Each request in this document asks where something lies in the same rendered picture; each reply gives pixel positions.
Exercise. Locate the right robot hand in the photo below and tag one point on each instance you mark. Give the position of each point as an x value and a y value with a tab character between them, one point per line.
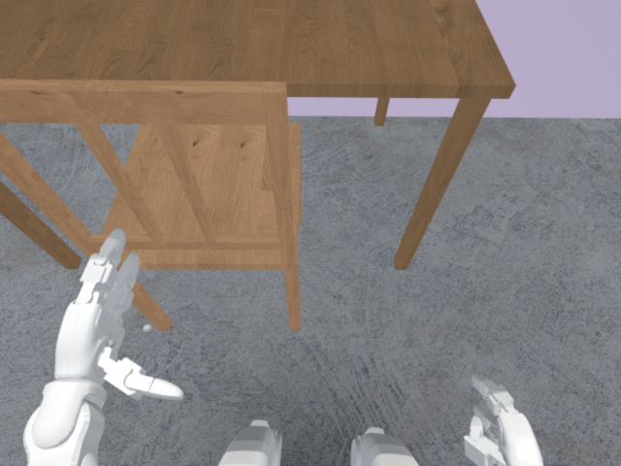
511	439

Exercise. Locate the robot left forearm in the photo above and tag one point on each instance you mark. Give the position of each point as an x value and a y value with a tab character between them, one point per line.
66	429

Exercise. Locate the right robot shin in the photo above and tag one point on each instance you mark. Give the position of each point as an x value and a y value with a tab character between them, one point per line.
374	430

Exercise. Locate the left robot hand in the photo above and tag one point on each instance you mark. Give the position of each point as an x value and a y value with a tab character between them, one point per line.
94	318

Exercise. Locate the chair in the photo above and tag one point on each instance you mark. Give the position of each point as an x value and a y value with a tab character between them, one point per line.
213	181

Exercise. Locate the left robot shin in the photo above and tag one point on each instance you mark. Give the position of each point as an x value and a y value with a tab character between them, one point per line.
260	422

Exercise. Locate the table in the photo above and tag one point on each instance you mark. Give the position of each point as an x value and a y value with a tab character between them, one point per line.
321	48

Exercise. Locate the robot shin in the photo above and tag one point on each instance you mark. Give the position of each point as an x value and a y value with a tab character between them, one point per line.
374	430
260	422

